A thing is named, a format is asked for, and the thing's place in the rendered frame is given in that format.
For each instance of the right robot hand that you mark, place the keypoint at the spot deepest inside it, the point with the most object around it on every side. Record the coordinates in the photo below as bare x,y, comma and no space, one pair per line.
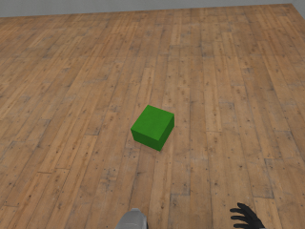
249,216

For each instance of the carton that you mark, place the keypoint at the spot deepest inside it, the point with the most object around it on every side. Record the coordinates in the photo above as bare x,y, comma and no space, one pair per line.
153,127

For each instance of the left robot thigh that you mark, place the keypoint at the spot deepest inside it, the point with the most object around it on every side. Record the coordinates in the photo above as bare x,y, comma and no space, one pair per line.
132,220

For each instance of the left robot shin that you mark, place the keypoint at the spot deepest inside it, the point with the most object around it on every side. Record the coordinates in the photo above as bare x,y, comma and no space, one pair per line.
135,209

